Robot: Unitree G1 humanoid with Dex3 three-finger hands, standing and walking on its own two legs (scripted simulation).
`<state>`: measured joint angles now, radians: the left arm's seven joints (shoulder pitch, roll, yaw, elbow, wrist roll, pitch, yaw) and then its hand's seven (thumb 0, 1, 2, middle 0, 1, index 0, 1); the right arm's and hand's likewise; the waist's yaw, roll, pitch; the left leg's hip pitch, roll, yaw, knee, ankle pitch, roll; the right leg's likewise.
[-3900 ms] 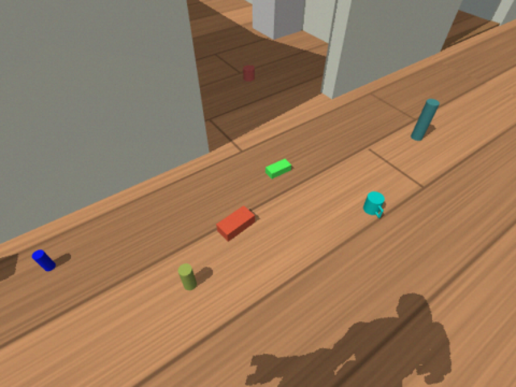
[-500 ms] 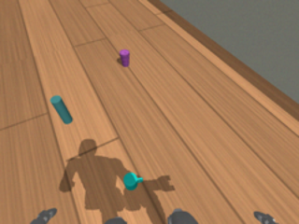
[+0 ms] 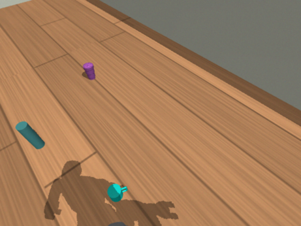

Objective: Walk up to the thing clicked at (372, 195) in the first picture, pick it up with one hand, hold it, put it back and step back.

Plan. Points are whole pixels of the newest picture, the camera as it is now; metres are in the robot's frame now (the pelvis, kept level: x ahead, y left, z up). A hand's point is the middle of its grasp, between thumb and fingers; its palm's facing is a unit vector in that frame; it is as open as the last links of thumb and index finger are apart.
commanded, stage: walk up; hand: left
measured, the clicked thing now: (118, 191) +0.42 +0.22 -0.70
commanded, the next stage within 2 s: stand in 1.32 s
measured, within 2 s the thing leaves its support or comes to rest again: neither
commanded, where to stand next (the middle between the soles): +0.06 -0.01 m, yaw +3 degrees
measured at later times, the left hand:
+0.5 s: hand out of the picture +0.13 +0.24 -0.12, palm faces -0.05 -0.93 -0.36, open 7.4 cm
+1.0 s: hand out of the picture +0.13 +0.25 -0.12, palm faces -0.03 -0.94 -0.33, open 7.4 cm
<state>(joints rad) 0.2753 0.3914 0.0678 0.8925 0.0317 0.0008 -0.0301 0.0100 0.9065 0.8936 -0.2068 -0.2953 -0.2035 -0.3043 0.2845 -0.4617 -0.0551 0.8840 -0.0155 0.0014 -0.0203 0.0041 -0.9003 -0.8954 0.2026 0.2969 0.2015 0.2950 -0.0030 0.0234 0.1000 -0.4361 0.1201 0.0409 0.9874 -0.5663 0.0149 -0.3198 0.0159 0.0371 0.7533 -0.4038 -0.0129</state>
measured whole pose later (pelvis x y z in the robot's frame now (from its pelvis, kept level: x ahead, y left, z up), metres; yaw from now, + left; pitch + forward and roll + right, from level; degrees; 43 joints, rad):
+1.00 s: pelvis +0.02 +0.00 +0.03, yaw -1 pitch -3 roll +0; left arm 0.04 0.34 0.01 1.17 0.00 -0.02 -0.01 0.01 0.91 0.89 -0.21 -0.30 -0.20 -0.30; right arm 0.08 -0.35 0.00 1.16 -0.01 -0.02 0.01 0.00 -0.90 -0.90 0.20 0.30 0.20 0.30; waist -0.01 0.01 0.05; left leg -0.15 0.05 0.06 0.37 -0.17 -0.02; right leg -0.10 0.00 0.03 0.35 -0.21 0.01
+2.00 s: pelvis +0.02 +0.01 +0.04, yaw +0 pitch -3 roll +0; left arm 0.11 0.34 0.00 1.14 0.01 -0.01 -0.01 0.01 0.91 0.89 -0.21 -0.30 -0.20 -0.30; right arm 0.08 -0.35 -0.02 1.16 -0.02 -0.01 0.01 0.00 -0.90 -0.90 0.20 0.30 0.20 0.30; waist -0.01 0.00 0.06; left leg -0.13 0.03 0.06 0.31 -0.14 -0.01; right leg -0.08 -0.03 0.02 0.32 -0.19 0.03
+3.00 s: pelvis +0.03 +0.01 +0.04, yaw +0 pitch -2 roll +0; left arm 0.12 0.35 0.00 1.12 0.01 -0.01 -0.01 0.01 0.91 0.89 -0.21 -0.30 -0.20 -0.30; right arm 0.09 -0.35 -0.01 1.15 -0.01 -0.01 0.01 0.00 -0.90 -0.90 0.20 0.30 0.20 0.30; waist -0.01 0.00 0.06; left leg -0.12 0.02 0.05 0.32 -0.16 -0.01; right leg -0.07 -0.03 0.01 0.31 -0.20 0.03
